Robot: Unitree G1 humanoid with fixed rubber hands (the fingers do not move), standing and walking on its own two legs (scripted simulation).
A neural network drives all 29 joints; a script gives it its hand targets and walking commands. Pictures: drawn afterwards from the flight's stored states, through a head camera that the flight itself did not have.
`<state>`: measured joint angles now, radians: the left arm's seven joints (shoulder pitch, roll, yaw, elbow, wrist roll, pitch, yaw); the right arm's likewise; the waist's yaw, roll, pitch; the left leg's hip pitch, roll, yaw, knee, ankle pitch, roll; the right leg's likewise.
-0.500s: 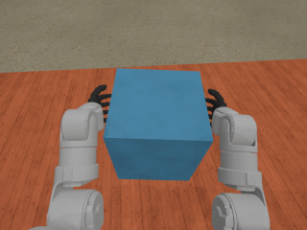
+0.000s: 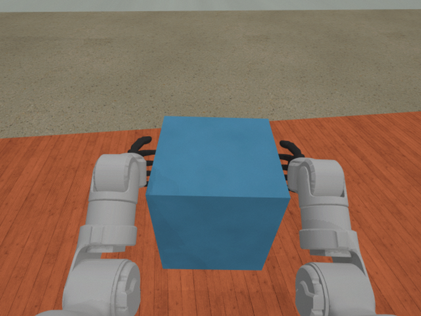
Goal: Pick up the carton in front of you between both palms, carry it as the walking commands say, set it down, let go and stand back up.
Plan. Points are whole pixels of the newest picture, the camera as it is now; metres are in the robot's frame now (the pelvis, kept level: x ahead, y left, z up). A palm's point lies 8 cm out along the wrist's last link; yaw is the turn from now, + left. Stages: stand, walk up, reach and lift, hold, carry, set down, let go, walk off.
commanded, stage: carry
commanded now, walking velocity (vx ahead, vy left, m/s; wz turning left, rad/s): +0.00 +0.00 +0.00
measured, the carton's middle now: (214, 195) +0.35 +0.00 +0.06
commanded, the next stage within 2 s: none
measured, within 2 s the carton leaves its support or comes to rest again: neither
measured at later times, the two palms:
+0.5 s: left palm (135, 170) +0.34 +0.15 +0.13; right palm (296, 175) +0.34 -0.15 +0.13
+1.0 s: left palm (137, 169) +0.34 +0.15 +0.13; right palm (297, 174) +0.34 -0.15 +0.13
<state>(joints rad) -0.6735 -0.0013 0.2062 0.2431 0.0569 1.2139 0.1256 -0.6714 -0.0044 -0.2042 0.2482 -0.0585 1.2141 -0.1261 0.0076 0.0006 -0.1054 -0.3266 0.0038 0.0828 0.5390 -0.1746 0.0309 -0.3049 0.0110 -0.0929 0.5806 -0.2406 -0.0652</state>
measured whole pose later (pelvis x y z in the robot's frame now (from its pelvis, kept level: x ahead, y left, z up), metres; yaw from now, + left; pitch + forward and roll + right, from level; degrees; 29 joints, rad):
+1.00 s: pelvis +0.00 +0.00 +0.00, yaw +0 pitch +2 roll +0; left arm -0.69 0.00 0.21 0.26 0.06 1.23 0.12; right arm -0.70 -0.01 -0.20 0.27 -0.06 1.23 -0.12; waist 0.00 0.00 -0.09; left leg -0.33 0.01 0.09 0.54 -0.17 0.03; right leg -0.32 0.00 -0.10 0.59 -0.24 -0.07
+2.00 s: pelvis +0.23 -0.03 -0.03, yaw +2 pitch +4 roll +1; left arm -0.69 -0.04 0.24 0.20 0.10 1.18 0.13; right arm -0.70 -0.03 -0.21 0.23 -0.03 1.19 -0.14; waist -0.01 0.02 -0.03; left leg -0.32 0.00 0.01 1.12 -0.51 0.03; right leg -0.51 0.01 -0.12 0.64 -0.12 -0.11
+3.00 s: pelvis +0.82 -0.01 -0.08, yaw +2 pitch +4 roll +1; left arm -0.69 -0.03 0.24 0.14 0.09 1.19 0.13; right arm -0.70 -0.02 -0.20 0.18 -0.03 1.18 -0.13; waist -0.04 0.01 -0.08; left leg -0.14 -0.05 0.07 0.82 -0.51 0.05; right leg -0.51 0.03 -0.12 0.51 0.02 -0.11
